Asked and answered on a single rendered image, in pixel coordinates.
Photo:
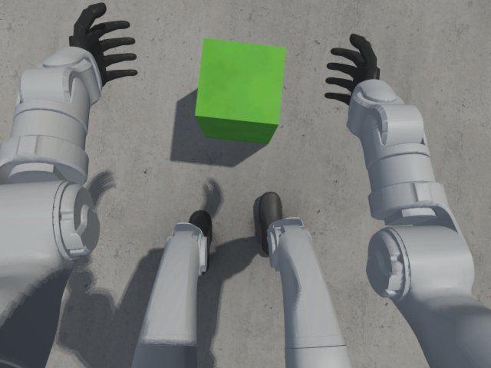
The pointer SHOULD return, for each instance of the left robot thigh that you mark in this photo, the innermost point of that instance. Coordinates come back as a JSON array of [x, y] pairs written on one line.
[[168, 334]]

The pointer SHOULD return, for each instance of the left robot upper arm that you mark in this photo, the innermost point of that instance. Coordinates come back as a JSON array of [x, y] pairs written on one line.
[[45, 227]]

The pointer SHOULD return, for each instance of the right robot upper arm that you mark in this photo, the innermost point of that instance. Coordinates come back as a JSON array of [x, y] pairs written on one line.
[[426, 270]]

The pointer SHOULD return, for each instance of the carton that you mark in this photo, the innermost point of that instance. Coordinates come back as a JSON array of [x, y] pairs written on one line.
[[240, 90]]

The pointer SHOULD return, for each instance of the left robot forearm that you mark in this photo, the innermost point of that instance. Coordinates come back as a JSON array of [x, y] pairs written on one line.
[[50, 122]]

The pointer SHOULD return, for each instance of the right robot shin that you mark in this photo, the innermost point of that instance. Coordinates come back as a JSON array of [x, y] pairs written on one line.
[[287, 221]]

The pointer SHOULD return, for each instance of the right robot forearm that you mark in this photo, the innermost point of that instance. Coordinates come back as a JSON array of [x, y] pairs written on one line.
[[403, 187]]

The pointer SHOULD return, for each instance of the right robot hand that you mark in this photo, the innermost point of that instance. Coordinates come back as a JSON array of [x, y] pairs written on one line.
[[366, 62]]

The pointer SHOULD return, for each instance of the left robot hand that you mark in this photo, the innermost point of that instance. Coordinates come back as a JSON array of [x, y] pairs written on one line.
[[88, 39]]

